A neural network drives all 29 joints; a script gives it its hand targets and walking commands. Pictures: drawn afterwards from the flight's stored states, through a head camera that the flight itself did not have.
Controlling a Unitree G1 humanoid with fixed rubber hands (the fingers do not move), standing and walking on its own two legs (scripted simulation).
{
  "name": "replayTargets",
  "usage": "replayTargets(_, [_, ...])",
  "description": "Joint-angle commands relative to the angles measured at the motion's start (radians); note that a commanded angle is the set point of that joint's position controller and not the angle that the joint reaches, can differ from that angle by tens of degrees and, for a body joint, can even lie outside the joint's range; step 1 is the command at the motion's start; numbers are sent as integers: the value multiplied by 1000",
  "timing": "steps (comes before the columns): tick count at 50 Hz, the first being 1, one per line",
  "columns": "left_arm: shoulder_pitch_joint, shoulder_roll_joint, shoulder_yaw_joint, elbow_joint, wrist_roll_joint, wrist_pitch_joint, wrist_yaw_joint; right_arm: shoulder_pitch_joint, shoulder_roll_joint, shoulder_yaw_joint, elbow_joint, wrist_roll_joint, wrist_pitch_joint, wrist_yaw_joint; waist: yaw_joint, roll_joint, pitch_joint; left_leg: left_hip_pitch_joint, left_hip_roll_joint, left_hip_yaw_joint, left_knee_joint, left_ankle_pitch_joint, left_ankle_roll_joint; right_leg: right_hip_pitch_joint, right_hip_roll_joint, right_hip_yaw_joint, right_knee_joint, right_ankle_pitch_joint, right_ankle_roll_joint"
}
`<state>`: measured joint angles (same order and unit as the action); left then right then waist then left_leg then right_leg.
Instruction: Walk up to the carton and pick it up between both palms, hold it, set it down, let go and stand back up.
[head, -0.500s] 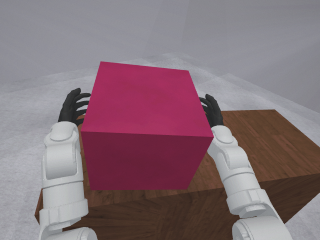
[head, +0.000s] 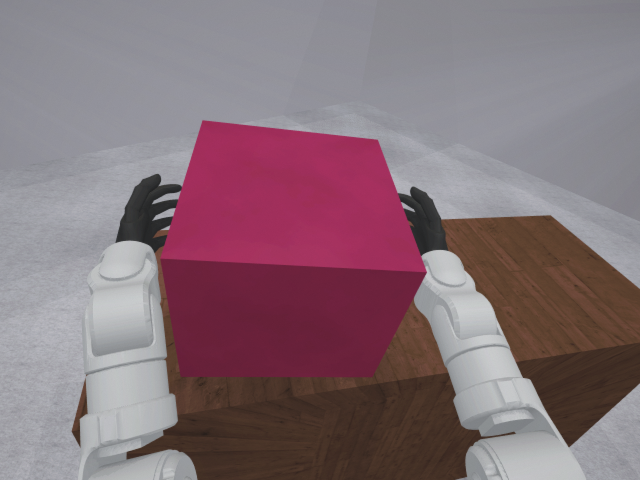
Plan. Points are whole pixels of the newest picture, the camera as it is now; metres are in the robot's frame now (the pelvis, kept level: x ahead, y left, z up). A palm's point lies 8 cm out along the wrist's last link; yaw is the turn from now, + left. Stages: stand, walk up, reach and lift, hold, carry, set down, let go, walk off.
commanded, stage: hold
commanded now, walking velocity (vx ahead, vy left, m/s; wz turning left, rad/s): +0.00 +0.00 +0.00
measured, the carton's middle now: (287, 248) +0.40 +0.03 +0.14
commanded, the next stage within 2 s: set down in 0.60 s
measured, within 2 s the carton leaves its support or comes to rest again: neither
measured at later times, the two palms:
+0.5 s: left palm (143, 238) +0.34 +0.19 +0.19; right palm (431, 254) +0.34 -0.15 +0.18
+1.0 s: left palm (152, 226) +0.35 +0.19 +0.20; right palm (427, 254) +0.36 -0.16 +0.17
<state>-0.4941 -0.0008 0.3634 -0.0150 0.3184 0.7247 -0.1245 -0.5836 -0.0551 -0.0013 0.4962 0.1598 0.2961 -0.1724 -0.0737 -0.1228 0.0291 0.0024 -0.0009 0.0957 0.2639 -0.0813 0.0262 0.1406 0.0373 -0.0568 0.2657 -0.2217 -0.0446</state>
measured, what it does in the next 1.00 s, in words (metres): stands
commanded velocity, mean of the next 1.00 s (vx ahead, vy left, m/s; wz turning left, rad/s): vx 0.00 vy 0.00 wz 0.00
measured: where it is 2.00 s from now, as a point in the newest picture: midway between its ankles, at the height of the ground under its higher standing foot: outside the picture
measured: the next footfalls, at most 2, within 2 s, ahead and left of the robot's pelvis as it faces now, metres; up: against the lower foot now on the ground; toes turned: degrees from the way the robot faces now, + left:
none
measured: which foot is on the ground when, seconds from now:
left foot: down 0.00-1.00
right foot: down 0.00-1.00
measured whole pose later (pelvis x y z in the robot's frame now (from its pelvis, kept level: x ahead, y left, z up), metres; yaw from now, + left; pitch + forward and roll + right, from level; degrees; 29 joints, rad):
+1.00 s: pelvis +0.00 +0.00 +0.00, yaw +0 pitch -10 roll +1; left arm -0.57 -0.03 0.40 0.17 0.37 0.50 -0.14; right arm -0.58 0.01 -0.16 0.58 -0.03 0.10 -0.11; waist -0.04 -0.06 0.05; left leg 0.01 -0.01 0.09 0.23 -0.07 0.04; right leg 0.13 0.02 -0.06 0.27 -0.23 -0.04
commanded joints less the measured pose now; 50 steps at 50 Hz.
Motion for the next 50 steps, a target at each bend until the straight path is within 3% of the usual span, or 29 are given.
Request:
replayTargets(1, [-610, -436, -546, -93, -116, -12, -68, -589, 390, 189, -183, 8, -70, 142, -53, 288, -123, 255, 51, -67, -29, -56, -60, -349, -17, -46, -73, 2, 37])
replayTargets(2, [-615, -445, -561, -93, -123, -15, -64, -596, 400, 178, -177, 1, -76, 149, -69, 307, -146, 234, 55, -70, -34, -80, -56, -327, -25, -43, -62, 24, 38])
replayTargets(4, [-628, -453, -568, -75, -134, -22, -51, -623, 398, 161, -176, -15, -91, 162, -67, 300, -185, 236, 58, -77, -40, -99, -52, -319, -31, -39, -49, 16, 37])
replayTargets(7, [-644, -445, -564, -80, -149, -43, -40, -701, 449, 206, -239, -8, -112, 168, -32, 215, -316, 274, 35, -55, 0, -38, -19, -315, -39, -28, -47, 58, 49])
replayTargets(8, [-635, -437, -551, -67, -151, -47, -40, -712, 455, 222, -256, -6, -118, 163, -36, 173, -342, 296, 29, -50, 14, 4, -9, -316, -38, -31, -48, 97, 61])
replayTargets(10, [-594, -422, -539, -73, -157, -63, -50, -714, 494, 305, -333, 14, -128, 139, -14, 89, -455, 306, 10, -49, 58, 137, 8, -215, -37, -15, -30, 290, 86])
replayTargets(12, [-538, -413, -514, -55, -161, -75, -61, -729, 495, 379, -400, 39, -128, 110, 1, 44, -531, 295, -6, -57, 73, 206, 20, -132, -37, 0, -8, 453, 110])
replayTargets(13, [-511, -415, -501, -29, -162, -78, -68, -753, 498, 410, -443, 53, -129, 98, 14, 12, -547, 283, -9, -53, 73, 223, 26, -99, -31, 0, -1, 514, 120])
replayTargets(15, [-493, -383, -435, 5, -134, -77, -78, -747, 491, 408, -421, 50, -117, 83, 37, -40, -442, 242, -10, -54, 46, 180, 39, -112, -37, -1, -3, 545, 132])
replayTargets(17, [-462, -376, -407, -6, -121, -70, -88, -684, 482, 409, -387, 49, -103, 76, 42, -50, -387, 241, -6, -55, 32, 166, 39, -108, -35, 0, -11, 539, 127])
replayTargets(20, [-494, -366, -391, -9, -99, -54, -98, -658, 469, 371, -331, 50, -86, 84, 44, -5, -253, 215, -4, -36, 3, 94, 32, -196, -34, -5, -47, 364, 116])
replayTargets(24, [-540, -418, -503, -90, -118, -27, -82, -597, 424, 295, -271, 53, -81, 115, -17, 194, -208, 318, 24, -46, 20, 121, -35, -298, -15, -34, -75, 144, 62])
replayTargets(26, [-575, -439, -549, -96, -121, -17, -67, -600, 398, 237, -241, 42, -81, 132, -39, 266, -177, 316, 46, -63, 9, 39, -55, -343, -11, -48, -79, 45, 42])
replayTargets(30, [-621, -445, -529, -51, -110, -9, -59, -627, 373, 146, -140, -33, -82, 164, -60, 268, -143, 209, 61, -70, -61, -196, -35, -339, -25, -48, -57, -45, 43])
replayTargets(31, [-661, -400, -523, -62, -116, -43, -60, -699, 407, 128, -173, -14, -105, 170, -21, 275, -197, 207, 45, -58, -30, -142, -22, -333, -40, -39, -55, -73, 40])
replayTargets(32, [-668, -422, -551, -67, -131, -66, -55, -718, 419, 140, -183, -19, -125, 174, -23, 273, -265, 261, 48, -66, -21, -100, -24, -341, -41, -36, -53, -57, 37])
replayTargets(38, [-601, -446, -536, -9, -143, -194, -49, -757, 471, 207, -315, -84, -252, 172, 11, 116, -500, 379, 36, -59, 52, 149, 2, -280, -21, -50, -45, 177, 72])
replayTargets(40, [-555, -404, -465, 79, -111, -221, -67, -731, 457, 201, -268, -124, -273, 161, 22, 31, -396, 301, 32, -44, 22, 73, 26, -245, -26, -52, -59, 185, 92])
replayTargets(44, [-433, -346, -321, 203, -33, -230, -116, -643, 436, 181, -198, -181, -295, 152, 55, -50, -199, 151, 19, -11, -57, -54, 63, -159, -52, -33, -61, 216, 122])
replayTargets(46, [-421, -336, -270, 216, -1, -218, -137, -599, 430, 162, -163, -179, -289, 152, 66, -19, -113, 118, 20, 0, -79, -86, 66, -152, -61, -29, -66, 175, 120])
replayTargets(48, [-441, -327, -276, 169, 2, -218, -139, -574, 424, 159, -157, -170, -298, 155, 57, 13, -102, 142, 23, 3, -69, -55, 56, -178, -66, -26, -73, 180, 108])
replayTargets(50, [-455, -347, -305, 133, -3, -227, -126, -565, 414, 155, -153, -158, -320, 159, 62, 81, -144, 205, 28, 4, -47, 20, 29, -195, -55, -38, -67, 173, 92])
